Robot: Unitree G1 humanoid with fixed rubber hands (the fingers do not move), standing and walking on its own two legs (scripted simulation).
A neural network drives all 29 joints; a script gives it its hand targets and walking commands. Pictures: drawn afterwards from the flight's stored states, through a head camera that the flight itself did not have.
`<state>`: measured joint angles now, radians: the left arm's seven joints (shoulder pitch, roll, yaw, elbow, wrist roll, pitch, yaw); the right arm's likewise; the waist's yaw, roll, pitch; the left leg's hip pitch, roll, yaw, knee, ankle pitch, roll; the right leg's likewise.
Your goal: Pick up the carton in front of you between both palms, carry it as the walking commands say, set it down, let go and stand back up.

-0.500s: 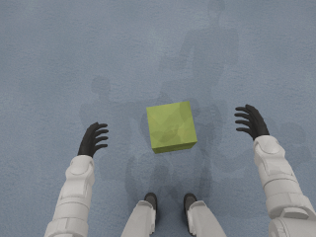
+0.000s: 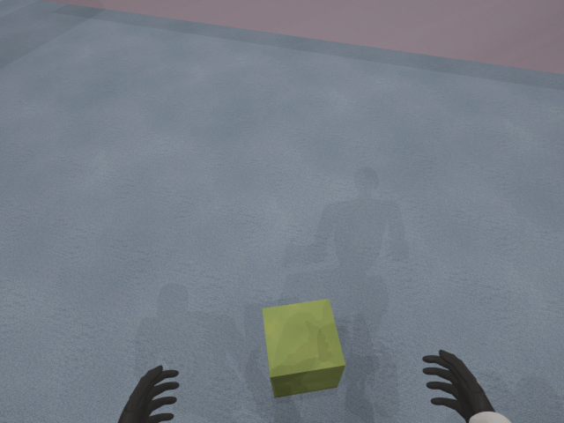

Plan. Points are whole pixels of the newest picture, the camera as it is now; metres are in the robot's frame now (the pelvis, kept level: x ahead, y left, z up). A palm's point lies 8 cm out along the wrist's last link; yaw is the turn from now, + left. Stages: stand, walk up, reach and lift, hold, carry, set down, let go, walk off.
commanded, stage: let go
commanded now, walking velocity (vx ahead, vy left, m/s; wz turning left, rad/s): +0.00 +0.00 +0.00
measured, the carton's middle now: (301, 349) +0.44 -0.02 -0.65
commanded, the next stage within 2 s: stand in 0.40 s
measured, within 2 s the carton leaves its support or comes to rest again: neither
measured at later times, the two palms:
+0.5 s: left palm out of the picture +0.15 +0.25 -0.08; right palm out of the picture +0.13 -0.25 -0.08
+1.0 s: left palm out of the picture +0.12 +0.26 -0.13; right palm out of the picture +0.11 -0.24 -0.12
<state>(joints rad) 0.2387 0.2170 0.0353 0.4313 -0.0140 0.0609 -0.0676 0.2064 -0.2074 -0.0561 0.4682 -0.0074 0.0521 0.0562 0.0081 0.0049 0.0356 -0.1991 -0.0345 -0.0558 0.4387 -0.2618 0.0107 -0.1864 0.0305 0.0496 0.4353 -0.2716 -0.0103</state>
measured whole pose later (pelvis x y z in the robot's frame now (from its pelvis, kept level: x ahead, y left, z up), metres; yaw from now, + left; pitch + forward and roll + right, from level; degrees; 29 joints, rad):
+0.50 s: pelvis +0.00 +0.00 -0.01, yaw -1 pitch +0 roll +0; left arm 0.26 0.25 0.01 0.53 0.05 0.03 0.01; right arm 0.27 -0.23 -0.02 0.57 -0.04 0.01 0.00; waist 0.00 -0.01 -0.01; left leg -0.20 -0.02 -0.03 0.51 -0.31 0.00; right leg -0.18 0.03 0.04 0.50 -0.32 -0.01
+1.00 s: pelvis +0.05 +0.01 -0.02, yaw -2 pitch +4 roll +0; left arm 0.33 0.26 -0.01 0.79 0.02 -0.03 0.04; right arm 0.36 -0.23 0.00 0.73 -0.01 -0.03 -0.04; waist -0.01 -0.02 -0.09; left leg -0.24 -0.03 0.01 0.59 -0.41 0.03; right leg -0.24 0.02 0.06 0.58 -0.41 0.00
